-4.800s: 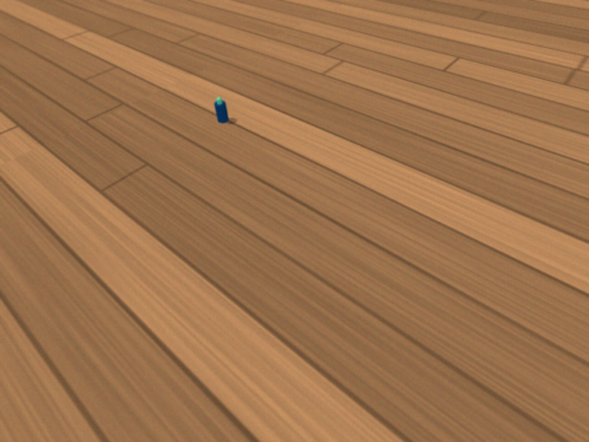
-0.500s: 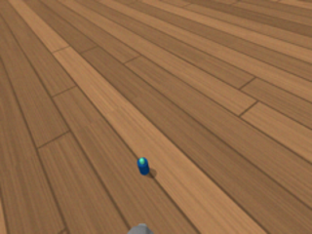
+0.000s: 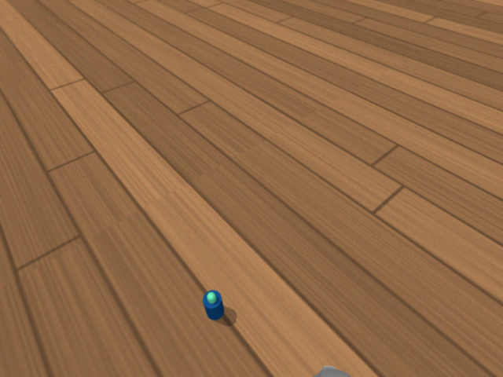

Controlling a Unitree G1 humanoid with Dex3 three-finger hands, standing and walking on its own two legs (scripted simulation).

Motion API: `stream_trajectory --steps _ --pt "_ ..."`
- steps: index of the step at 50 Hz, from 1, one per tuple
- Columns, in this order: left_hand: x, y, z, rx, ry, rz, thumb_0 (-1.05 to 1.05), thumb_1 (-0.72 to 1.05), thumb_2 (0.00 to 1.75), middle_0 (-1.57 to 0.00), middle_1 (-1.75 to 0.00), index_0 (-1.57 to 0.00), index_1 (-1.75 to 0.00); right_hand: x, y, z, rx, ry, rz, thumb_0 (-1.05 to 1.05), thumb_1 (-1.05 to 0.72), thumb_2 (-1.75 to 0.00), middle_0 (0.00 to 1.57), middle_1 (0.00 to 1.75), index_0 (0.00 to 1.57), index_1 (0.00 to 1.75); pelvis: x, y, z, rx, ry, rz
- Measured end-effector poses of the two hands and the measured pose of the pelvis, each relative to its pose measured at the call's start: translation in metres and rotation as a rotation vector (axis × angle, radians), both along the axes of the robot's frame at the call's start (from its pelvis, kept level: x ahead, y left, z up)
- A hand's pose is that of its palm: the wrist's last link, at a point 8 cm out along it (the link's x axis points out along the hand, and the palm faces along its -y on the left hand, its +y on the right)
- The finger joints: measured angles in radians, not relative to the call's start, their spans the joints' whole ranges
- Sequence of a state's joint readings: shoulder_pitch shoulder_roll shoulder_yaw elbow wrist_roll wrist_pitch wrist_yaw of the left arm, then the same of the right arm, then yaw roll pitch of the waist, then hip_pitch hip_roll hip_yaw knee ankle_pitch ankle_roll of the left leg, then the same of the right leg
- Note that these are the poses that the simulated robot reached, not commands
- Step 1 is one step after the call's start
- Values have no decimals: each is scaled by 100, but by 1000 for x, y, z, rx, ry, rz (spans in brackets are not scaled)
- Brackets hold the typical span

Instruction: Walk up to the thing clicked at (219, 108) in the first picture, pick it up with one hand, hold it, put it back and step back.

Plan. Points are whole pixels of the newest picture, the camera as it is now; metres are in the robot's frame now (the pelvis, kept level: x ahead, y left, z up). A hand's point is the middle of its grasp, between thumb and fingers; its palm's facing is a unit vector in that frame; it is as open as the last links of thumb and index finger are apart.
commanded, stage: walk up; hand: left
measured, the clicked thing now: (213, 303) +0.52 +0.20 -0.69
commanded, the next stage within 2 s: none
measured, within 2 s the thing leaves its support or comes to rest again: neither
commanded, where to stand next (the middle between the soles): +0.19 -0.01 m, yaw +0 degrees
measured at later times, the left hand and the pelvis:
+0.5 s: hand out of the picture +0.16 +0.25 -0.16, palm faces +0.00 -0.92 -0.38, open 7.4 cm; pelvis +0.07 -0.02 -0.02, yaw +2 degrees
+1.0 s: hand out of the picture +0.09 +0.26 -0.15, palm faces +0.03 -0.93 -0.37, open 7.4 cm; pelvis +0.08 -0.01 +0.00, yaw +2 degrees
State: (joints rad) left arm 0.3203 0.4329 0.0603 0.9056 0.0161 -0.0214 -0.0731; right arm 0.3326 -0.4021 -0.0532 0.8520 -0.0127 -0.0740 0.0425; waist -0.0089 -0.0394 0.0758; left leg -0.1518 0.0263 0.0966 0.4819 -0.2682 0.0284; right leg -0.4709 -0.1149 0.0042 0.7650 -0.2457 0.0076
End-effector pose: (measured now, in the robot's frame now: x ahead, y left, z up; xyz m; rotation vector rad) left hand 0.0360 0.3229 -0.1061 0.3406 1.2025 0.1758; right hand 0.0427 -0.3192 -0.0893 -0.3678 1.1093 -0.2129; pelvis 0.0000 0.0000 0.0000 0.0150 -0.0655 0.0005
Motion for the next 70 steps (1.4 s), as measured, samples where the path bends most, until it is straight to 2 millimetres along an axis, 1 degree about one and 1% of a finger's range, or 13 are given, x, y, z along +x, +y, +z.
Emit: stream_trajectory --steps 6,8,15,19,22,27,33,43,47,50,55,65,70 --pt "46 -17 11 92 -29 -9 0 91 90 -20 -30 -20 -30 30 -30 -36 40 50 -20 1 -90 -90 20 30 21 30 39 -26 -15 3 13 -2" --pt "58 -26 16 109 -54 -3 0 91 90 -20 -30 -20 -30 43 -32 -45 51 73 -20 1 -91 -90 20 30 20 30 48 -32 -15 -4 11 3" --pt "85 -49 27 96 -81 -4 0 91 90 -20 -30 -20 -30 88 -24 -44 89 71 14 1 -91 -90 20 30 20 30 65 -38 -3 14 18 1" --pt "95 -49 19 85 -82 -9 0 90 90 -21 -31 -20 -30 104 -21 -42 76 66 17 1 -91 -90 20 30 20 30 72 -35 -5 -1 17 7" --pt "103 -43 5 64 -94 1 0 90 90 -21 -31 -20 -30 111 -16 -41 50 68 18 1 -91 -90 20 30 20 30 74 -28 -11 -17 12 20" --pt "113 -30 -22 12 -99 29 0 90 90 -20 -30 -20 -30 113 -2 -33 3 63 16 1 -91 -90 20 30 20 30 71 -14 -19 -4 0 28" --pt "105 -25 -32 -26 -56 41 0 91 90 -20 -30 -20 -30 119 7 -19 -13 50 25 1 -91 -90 20 30 20 30 68 -7 -14 -36 16 27" --pt "57 -19 -18 3 51 97 0 91 90 -20 -30 -20 -30 141 24 -20 53 28 59 1 -91 -90 20 30 20 30 68 -7 -3 -44 13 35" --pt "46 -18 -10 20 80 115 0 91 90 -20 -30 -20 -30 147 28 -24 81 38 68 1 -91 -90 20 30 20 30 71 -9 0 -42 19 38" --pt "46 -19 -6 27 96 121 0 91 90 -20 -30 -20 -30 149 28 -27 93 50 62 1 -91 -90 20 30 20 30 75 -10 3 -38 23 38" --pt "61 -22 -3 26 88 117 0 91 90 -20 -30 -20 -30 147 24 -28 93 76 39 1 -91 -90 20 30 20 30 84 -10 6 -31 25 38" --pt "120 -34 -2 -5 -7 68 0 91 90 -20 -30 -20 -30 143 14 -20 66 91 -11 1 -91 -90 20 30 20 30 93 -12 9 -24 22 31" --pt "141 -38 -2 -16 -33 40 0 91 90 -20 -30 -20 -30 140 11 -17 56 93 -31 1 -91 -90 20 30 20 30 96 -12 10 -23 27 27"
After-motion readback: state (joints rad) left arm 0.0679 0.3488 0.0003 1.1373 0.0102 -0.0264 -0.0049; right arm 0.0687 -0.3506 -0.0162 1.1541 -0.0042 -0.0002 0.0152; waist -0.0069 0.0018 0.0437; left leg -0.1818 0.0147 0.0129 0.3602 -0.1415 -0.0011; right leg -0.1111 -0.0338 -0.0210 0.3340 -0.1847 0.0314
